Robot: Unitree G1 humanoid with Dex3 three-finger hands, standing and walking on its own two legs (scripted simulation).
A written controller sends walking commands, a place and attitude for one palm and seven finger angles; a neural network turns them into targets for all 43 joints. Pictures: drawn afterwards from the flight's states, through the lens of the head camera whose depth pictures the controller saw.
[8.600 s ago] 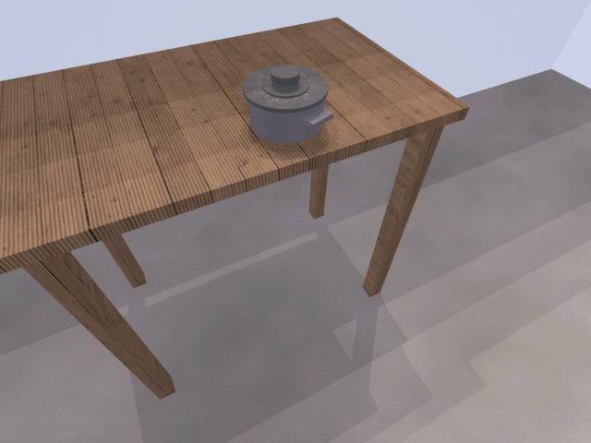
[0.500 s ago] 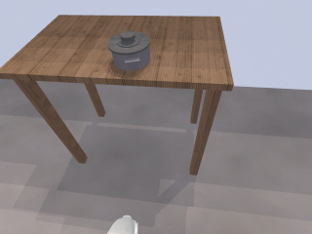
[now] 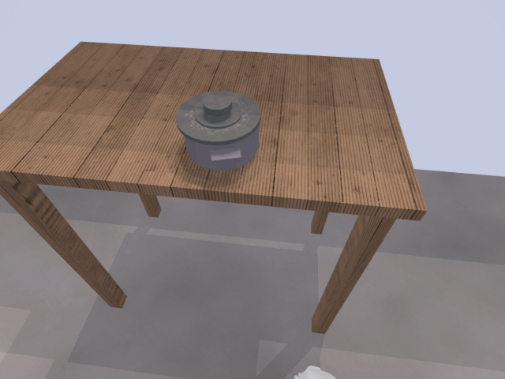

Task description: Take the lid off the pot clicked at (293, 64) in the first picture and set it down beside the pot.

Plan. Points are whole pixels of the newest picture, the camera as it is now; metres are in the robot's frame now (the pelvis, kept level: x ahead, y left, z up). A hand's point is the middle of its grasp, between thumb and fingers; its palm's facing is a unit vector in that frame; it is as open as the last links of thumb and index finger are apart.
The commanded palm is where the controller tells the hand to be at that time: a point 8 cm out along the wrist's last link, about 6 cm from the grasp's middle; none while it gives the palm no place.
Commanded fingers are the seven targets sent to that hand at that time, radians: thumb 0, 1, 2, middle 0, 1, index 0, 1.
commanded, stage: come to a stop and stand still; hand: left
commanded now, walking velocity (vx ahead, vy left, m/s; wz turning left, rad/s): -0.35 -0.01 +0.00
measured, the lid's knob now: (217, 104) +0.54 +0.10 +0.15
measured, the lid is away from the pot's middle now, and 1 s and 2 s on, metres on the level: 0.00 0.00 0.00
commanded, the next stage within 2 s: look again from close up in 0.92 s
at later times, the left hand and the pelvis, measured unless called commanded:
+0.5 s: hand out of the picture +0.06 +0.22 -0.18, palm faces +0.03 -0.96 -0.27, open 7.3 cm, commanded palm none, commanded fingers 0.00 0.90 0.90 -0.20 -0.30 -0.20 -0.30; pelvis -0.01 +0.02 -0.02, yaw +1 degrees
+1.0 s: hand out of the picture -0.03 +0.20 -0.17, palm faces +0.02 -0.98 -0.21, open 7.4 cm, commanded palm none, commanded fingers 0.00 0.90 0.90 -0.20 -0.30 -0.20 -0.30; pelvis -0.02 +0.03 +0.00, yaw -2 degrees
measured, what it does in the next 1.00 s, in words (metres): steps on the spot: right foot, then left foot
